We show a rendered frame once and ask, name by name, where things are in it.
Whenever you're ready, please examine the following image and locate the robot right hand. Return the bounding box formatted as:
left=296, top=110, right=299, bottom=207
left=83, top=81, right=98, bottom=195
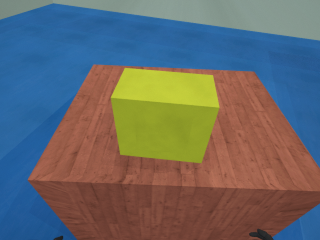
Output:
left=249, top=229, right=274, bottom=240

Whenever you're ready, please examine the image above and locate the pedestal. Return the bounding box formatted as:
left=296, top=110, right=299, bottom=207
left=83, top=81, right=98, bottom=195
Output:
left=28, top=64, right=320, bottom=240

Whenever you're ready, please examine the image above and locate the carton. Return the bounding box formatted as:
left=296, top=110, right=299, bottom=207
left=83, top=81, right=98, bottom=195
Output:
left=111, top=68, right=220, bottom=163

